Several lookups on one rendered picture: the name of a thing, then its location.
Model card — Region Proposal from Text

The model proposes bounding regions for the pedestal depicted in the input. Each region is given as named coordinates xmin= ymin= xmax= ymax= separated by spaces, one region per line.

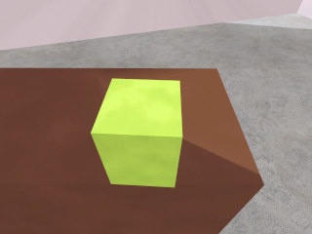
xmin=0 ymin=67 xmax=264 ymax=234

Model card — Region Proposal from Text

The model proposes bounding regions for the carton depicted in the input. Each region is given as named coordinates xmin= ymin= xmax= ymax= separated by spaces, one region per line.
xmin=91 ymin=78 xmax=183 ymax=188

